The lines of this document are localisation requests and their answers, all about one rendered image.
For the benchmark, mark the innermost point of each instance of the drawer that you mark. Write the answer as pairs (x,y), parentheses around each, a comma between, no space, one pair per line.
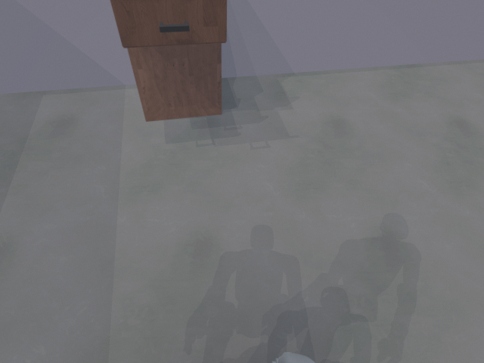
(138,22)

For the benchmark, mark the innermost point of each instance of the handle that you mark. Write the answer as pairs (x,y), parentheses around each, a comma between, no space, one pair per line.
(174,27)

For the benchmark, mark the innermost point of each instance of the cabinet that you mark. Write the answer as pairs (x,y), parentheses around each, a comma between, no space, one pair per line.
(178,81)

